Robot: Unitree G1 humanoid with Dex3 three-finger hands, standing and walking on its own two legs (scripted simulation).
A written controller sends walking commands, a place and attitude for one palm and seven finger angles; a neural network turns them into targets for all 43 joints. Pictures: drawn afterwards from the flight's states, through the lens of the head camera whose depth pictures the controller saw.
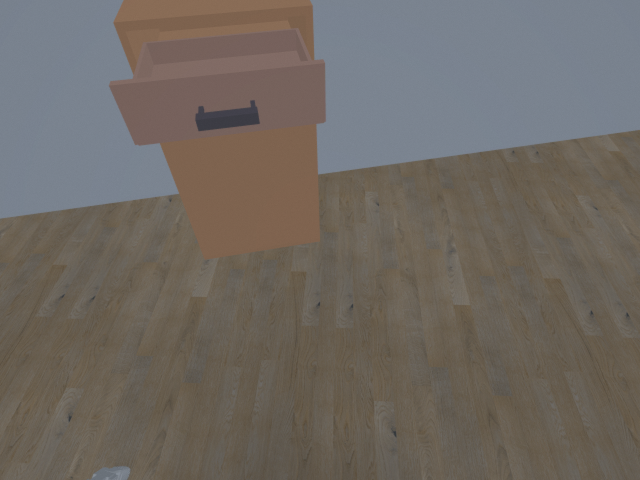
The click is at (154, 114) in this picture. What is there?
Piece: drawer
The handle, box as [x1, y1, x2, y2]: [195, 100, 259, 130]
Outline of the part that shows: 254,100 250,101 251,106 248,108 204,113 203,107 198,106 198,112 195,117 198,130 259,123 257,109 254,105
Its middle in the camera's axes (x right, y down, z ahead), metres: -0.20 -0.27 +0.83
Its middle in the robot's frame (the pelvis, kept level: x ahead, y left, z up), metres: +0.79 +0.25 +0.05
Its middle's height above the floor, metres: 0.82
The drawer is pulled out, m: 0.28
